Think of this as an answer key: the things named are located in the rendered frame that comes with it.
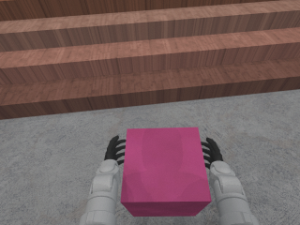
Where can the robot left forearm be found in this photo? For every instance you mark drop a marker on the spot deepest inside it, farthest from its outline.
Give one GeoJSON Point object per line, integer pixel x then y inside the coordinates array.
{"type": "Point", "coordinates": [102, 198]}

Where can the carton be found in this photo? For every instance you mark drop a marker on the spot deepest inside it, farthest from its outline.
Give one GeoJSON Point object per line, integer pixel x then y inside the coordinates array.
{"type": "Point", "coordinates": [164, 173]}

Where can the right robot hand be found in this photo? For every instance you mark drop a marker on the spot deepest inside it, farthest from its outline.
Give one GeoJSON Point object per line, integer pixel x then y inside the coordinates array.
{"type": "Point", "coordinates": [214, 152]}

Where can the left robot hand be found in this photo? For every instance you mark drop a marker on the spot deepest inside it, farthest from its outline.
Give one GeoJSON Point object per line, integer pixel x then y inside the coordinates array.
{"type": "Point", "coordinates": [112, 150]}

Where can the robot right forearm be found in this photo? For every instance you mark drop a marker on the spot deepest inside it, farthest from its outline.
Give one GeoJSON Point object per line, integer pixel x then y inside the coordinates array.
{"type": "Point", "coordinates": [231, 200]}

